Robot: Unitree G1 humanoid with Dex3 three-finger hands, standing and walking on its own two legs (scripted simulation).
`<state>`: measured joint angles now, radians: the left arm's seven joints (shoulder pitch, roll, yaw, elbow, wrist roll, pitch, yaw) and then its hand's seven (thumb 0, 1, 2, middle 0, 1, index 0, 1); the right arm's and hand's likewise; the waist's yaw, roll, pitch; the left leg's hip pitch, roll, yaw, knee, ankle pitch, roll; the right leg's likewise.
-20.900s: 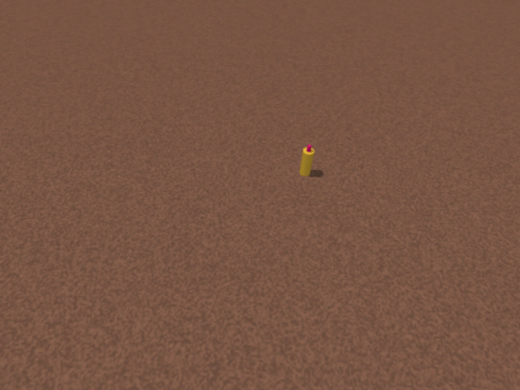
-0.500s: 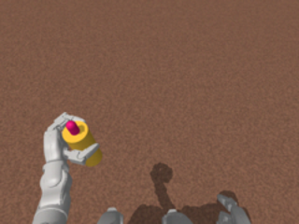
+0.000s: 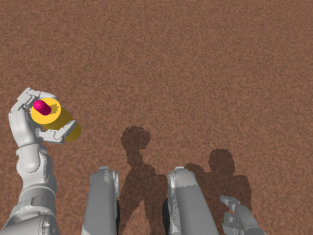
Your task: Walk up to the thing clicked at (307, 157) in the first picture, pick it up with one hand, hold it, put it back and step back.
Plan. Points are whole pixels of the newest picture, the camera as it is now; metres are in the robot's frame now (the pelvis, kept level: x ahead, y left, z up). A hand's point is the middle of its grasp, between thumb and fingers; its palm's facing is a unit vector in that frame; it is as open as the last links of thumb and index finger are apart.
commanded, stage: crouch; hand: left
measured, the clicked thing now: (57, 120) +0.40 +0.23 -0.04
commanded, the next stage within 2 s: lower in 1.00 s
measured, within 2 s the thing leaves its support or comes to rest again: neither
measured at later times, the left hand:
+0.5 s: hand (69, 129) +0.42 +0.25 -0.19, palm faces +0.31 -0.95 -0.01, open 9.4 cm
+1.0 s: hand (72, 132) +0.43 +0.26 -0.27, palm faces +0.31 -0.95 -0.01, open 9.4 cm
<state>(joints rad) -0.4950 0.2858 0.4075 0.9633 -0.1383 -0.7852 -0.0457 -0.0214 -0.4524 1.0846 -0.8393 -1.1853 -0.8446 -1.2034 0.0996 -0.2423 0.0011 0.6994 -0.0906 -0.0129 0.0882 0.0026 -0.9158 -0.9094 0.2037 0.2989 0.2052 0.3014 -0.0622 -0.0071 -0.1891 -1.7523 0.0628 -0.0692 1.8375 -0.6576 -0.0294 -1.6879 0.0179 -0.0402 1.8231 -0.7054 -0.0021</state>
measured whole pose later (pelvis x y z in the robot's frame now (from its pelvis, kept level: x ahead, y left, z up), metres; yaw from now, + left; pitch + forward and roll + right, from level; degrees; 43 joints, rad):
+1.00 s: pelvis -0.03 +0.00 -0.19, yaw -6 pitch +27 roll -8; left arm -0.65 0.53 0.60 1.11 -0.12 -0.78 -0.12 -0.02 -0.45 1.09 -0.84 -1.18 -0.85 -1.20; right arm 0.02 -0.30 0.15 0.71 -0.18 0.05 0.10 0.00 -0.90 -0.91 0.21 0.30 0.21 0.30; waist -0.16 -0.08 0.02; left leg -2.27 0.05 -0.20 2.48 -0.69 -0.05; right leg -2.17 0.05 -0.12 2.41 -0.72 0.01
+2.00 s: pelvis -0.04 +0.02 -0.23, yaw -11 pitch +17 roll -13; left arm -0.62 0.74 0.66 1.30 -0.11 -0.95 -0.05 -0.02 -0.45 1.09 -0.84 -1.18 -0.85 -1.19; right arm -0.11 -0.36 0.38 0.61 -0.30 0.05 0.13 0.00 -0.91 -0.91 0.21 0.30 0.21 0.30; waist -0.22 -0.21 0.23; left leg -2.26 0.04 -0.33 2.63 -0.70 -0.04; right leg -2.12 0.09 -0.20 2.47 -0.68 0.05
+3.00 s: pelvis -0.04 +0.03 -0.23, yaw -14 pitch +13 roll -16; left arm -0.62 0.82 0.64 1.36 -0.10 -1.03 0.00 -0.02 -0.33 0.87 -0.90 -0.99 -0.91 -1.01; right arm -0.17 -0.36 0.47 0.57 -0.35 0.04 0.13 -0.01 -0.91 -0.90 0.21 0.30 0.21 0.30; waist -0.23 -0.27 0.29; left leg -2.23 0.04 -0.38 2.67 -0.71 -0.03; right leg -2.08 0.12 -0.24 2.46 -0.67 0.06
